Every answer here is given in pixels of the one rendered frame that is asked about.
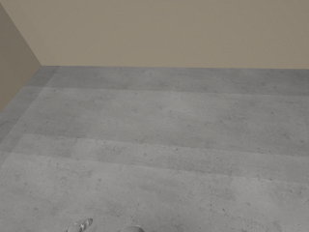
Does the left robot hand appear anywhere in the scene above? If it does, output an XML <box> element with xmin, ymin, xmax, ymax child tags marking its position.
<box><xmin>68</xmin><ymin>217</ymin><xmax>93</xmax><ymax>232</ymax></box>

